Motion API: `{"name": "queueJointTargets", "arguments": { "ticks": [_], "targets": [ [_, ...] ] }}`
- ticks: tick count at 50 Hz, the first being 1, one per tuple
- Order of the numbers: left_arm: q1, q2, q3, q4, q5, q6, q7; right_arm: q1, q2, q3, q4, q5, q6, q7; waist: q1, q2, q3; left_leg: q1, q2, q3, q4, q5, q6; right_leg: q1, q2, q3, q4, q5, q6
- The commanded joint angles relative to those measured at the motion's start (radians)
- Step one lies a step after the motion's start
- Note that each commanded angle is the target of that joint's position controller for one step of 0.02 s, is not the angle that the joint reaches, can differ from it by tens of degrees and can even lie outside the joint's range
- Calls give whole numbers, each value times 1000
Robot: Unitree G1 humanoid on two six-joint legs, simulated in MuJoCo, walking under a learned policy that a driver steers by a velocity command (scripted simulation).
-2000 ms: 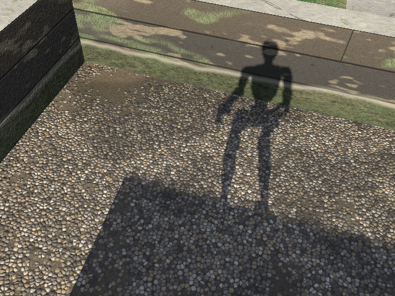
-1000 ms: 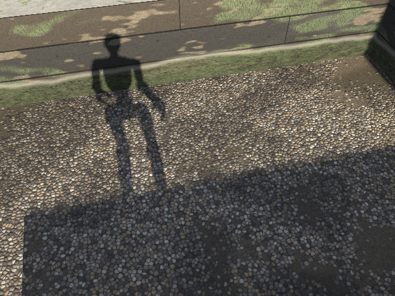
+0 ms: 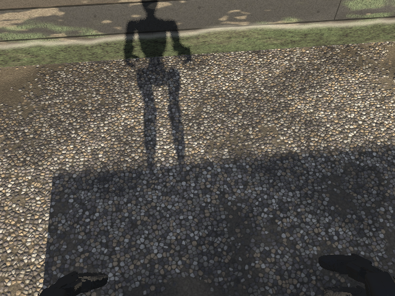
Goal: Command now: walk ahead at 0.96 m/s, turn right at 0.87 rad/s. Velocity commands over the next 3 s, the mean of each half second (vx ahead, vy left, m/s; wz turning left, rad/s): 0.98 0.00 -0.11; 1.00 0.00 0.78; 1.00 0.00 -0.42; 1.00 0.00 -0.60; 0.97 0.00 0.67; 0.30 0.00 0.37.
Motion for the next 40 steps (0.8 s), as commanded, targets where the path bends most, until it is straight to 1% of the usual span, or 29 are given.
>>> {"name": "queueJointTargets", "arguments": {
  "ticks": [1, 2, 3, 4, 5, 6, 7, 8, 9, 10, 11, 13, 15, 16, 17, 19, 21, 22, 24, 26, 27, 28, 30, 32, 33, 35, 36, 39, 40],
  "targets": [
    [-24, 82, 29, -113, -31, -19, 1, 5, -113, -35, -80, -18, -23, 14, -49, 278, -318, 491, 179, -97, -118, 387, 103, -202, -94, 77, -11, 191, 1],
    [-51, 81, 30, -117, -25, -32, -4, -15, -119, -38, -94, -22, -23, 12, -72, 324, -285, 463, 265, -187, -184, 396, 153, -244, -92, 25, 52, 62, 11],
    [-107, 101, 40, -128, -2, -44, -12, -14, -123, -37, -98, -20, -24, 7, -96, 288, -249, 361, 319, -238, -238, 383, 187, -201, -116, -11, 97, -21, 20],
    [-141, 110, 42, -135, 8, -56, -19, -13, -118, -33, -93, -13, -26, 4, -90, 189, -233, 278, 331, -228, -260, 353, 185, -130, -143, -37, 90, 10, 20],
    [-131, 93, 37, -134, 11, -58, -29, -45, -111, -30, -92, 1, -30, 1, -57, 129, -226, 199, 296, -169, -255, 270, 148, -24, -163, -56, 34, 69, 14],
    [-113, 62, 29, -115, 3, -58, -38, -65, -91, -28, -95, 22, -31, 6, -52, 85, -254, 145, 223, -128, -276, 57, 102, 116, -162, -77, -52, 79, 7],
    [-110, 20, 12, -108, 1, -50, -42, -76, -80, -22, -86, 25, -41, 16, -34, 61, -228, 97, 172, -61, -268, -19, 71, 194, -173, -80, -111, 116, 3],
    [-113, 38, 12, -109, -12, -41, -41, -94, -55, -15, -92, 30, -41, 24, -16, 0, -225, 99, 104, 33, -225, -9, 39, 191, -192, -7, -178, 68, -6],
    [-128, 76, 16, -117, -16, -30, -40, -106, -37, -13, -91, 34, -38, 29, -4, -99, -202, 125, 56, 118, -141, 50, 20, 140, -229, 96, -280, -22, -12],
    [-156, 96, 15, -129, -13, -19, -36, -91, -39, -14, -83, 40, -35, 34, -6, -163, -173, 116, 47, 138, -121, 67, 16, 134, -250, 160, -338, -67, -3],
    [-176, 103, 13, -140, -9, -11, -30, -82, -42, -16, -73, 47, -35, 39, -2, -181, -160, 109, 49, 133, -129, 72, 20, 142, -264, 189, -372, -81, 13],
    [-201, 102, 10, -151, -3, -6, -21, -69, -43, -17, -53, 58, -39, 45, 3, -158, -170, 137, 57, 116, -170, 96, 30, 173, -276, 180, -410, -98, 46],
    [-205, 97, 6, -152, 7, -11, -15, -65, -46, -18, -30, 68, -39, 46, 15, -129, -184, 177, 45, 82, -198, 112, 40, 191, -287, 129, -423, -98, 66],
    [-207, 94, 4, -153, 11, -15, -15, -66, -49, -19, -22, 71, -37, 47, 18, -119, -184, 191, 38, 68, -204, 115, 44, 190, -289, 109, -425, -98, 75],
    [-207, 97, 3, -153, 13, -18, -11, -75, -49, -23, -22, 80, -28, 42, 18, -122, -171, 187, 33, 53, -216, 109, 45, 192, -288, 99, -439, -104, 93],
    [-230, 86, -1, -161, 15, -26, -7, -62, -49, -25, -13, 78, -19, 42, 2, -108, -167, 190, 26, 35, -219, 109, 51, 190, -292, 66, -440, -112, 107],
    [-247, 75, -4, -168, 18, -36, -6, -56, -51, -27, -9, 74, -13, 46, -16, -88, -174, 198, 17, 20, -210, 107, 61, 184, -291, 25, -429, -109, 112],
    [-243, 70, -2, -173, 18, -39, -7, -55, -48, -25, -9, 71, -12, 47, -26, -69, -179, 195, 16, 12, -210, 114, 67, 189, -296, 6, -420, -116, 115],
    [-254, 68, 1, -182, 18, -47, -3, -52, -50, -25, -10, 71, -9, 51, -41, -65, -179, 186, 11, -6, -205, 99, 77, 182, -299, -36, -406, -114, 117],
    [-253, 66, 5, -189, 15, -53, 4, -41, -67, -31, -6, 73, -7, 56, -55, -59, -175, 171, 5, -25, -205, 68, 93, 184, -297, -85, -388, -109, 120],
    [-228, 61, 3, -183, 29, -57, 3, -30, -69, -27, -5, 68, -4, 56, -48, -63, -158, 158, 11, -36, -199, 88, 93, 173, -295, -118, -382, -75, 123],
    [-221, 62, 6, -182, 29, -61, 4, -28, -75, -29, -9, 66, -2, 57, -54, -49, -160, 148, 10, -49, -202, 80, 96, 180, -293, -142, -364, -65, 124],
    [-208, 58, 10, -183, 24, -68, 4, -35, -96, -33, -21, 65, 3, 61, -57, 2, -159, 105, 20, -99, -238, 35, 109, 204, -278, -203, -307, -31, 131],
    [-196, 45, 10, -185, 21, -73, 3, -60, -131, -41, -41, 68, 9, 65, -55, 90, -144, 23, 48, -205, -316, -32, 130, 246, -238, -256, -208, 40, 139],
    [-208, 14, 0, -195, 22, -75, -1, -71, -132, -40, -53, 69, 16, 64, -63, 110, -133, -37, 49, -237, -329, -18, 130, 289, -224, -263, -164, 96, 141],
    [-187, 23, 7, -191, 32, -79, -6, -81, -136, -40, -69, 72, 21, 61, -67, 102, -152, -81, 37, -271, -332, 33, 131, 334, -224, -263, -131, 108, 136],
    [-163, 12, 3, -183, 43, -78, -8, -97, -130, -36, -78, 70, 27, 61, -63, 97, -168, -107, 26, -278, -327, 49, 135, 363, -225, -273, -122, 94, 132],
    [-106, 30, 15, -164, 48, -78, -6, -98, -124, -36, -96, 76, 31, 60, -56, 42, -208, -174, -2, -263, -291, 72, 132, 441, -266, -264, -132, 67, 112],
    [-98, 42, 19, -169, 55, -76, -3, -102, -137, -41, -104, 93, 22, 59, -55, 15, -221, -209, -18, -247, -266, 65, 119, 471, -302, -241, -159, 34, 89]
  ]
}}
